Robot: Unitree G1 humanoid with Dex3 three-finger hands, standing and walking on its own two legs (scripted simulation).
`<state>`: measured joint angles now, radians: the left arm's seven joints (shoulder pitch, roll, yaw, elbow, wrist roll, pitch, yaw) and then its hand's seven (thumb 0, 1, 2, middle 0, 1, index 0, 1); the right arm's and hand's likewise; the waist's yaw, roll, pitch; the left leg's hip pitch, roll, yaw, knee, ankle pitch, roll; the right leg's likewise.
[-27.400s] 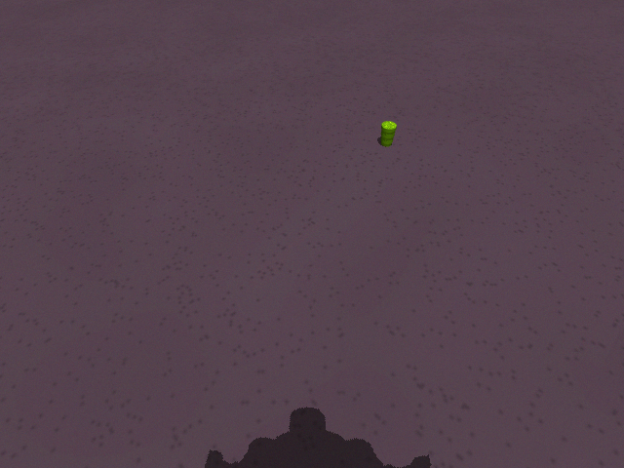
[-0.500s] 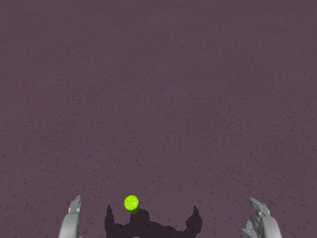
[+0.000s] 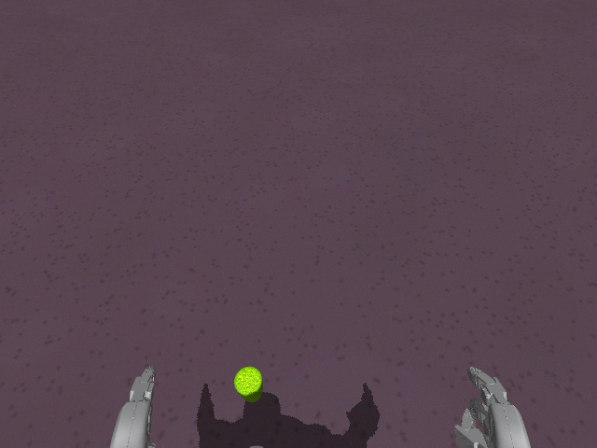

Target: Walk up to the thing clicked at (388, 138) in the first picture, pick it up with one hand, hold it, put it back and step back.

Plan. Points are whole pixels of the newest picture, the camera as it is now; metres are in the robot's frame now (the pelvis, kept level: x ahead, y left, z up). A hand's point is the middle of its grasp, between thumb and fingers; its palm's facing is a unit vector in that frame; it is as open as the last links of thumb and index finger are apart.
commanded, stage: home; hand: left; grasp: from above
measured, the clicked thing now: (250, 386) +0.40 +0.18 -0.67
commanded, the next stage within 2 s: stand in 0.44 s
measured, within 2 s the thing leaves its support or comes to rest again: neither
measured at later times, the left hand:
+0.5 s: hand (180, 428) +0.17 +0.18 -0.06, palm faces +0.10 -0.95 -0.29, open 17.3 cm
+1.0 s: hand (177, 435) +0.17 +0.19 -0.08, palm faces +0.01 -0.95 -0.32, open 9.0 cm
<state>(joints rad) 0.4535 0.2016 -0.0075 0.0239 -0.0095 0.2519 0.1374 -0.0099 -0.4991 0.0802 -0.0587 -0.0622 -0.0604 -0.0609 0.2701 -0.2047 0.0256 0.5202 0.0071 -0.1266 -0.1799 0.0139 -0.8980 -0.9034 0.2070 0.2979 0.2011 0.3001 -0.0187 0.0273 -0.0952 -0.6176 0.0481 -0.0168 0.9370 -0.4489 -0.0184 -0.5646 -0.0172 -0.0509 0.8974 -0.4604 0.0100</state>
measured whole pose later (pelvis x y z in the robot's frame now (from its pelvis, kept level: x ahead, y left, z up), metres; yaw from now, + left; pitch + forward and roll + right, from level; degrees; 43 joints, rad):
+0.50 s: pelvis +0.01 +0.00 +0.00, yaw +0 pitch +8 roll -2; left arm 0.45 0.20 0.00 0.03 -0.01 0.26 0.14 -0.01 -0.50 0.08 -0.06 -0.06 -0.06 -0.06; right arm 0.27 -0.20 0.03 0.52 0.01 -0.12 -0.18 0.01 -0.90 -0.90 0.21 0.30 0.20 0.30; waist -0.02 0.03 -0.10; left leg -0.61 0.05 -0.01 0.93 -0.46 -0.02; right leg -0.56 -0.02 -0.05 0.89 -0.47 0.01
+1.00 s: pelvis +0.00 +0.00 +0.01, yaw +0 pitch +4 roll -1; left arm 0.32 0.25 -0.02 0.29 0.05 0.11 0.07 0.00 0.60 0.83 -0.20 -0.29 -0.20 -0.29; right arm 0.20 -0.24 0.02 0.66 -0.07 -0.07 -0.10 0.01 -0.90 -0.90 0.21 0.30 0.20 0.30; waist 0.00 0.00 -0.03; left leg -0.53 0.03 0.00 0.88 -0.43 -0.01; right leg -0.49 -0.03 -0.04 0.87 -0.46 0.01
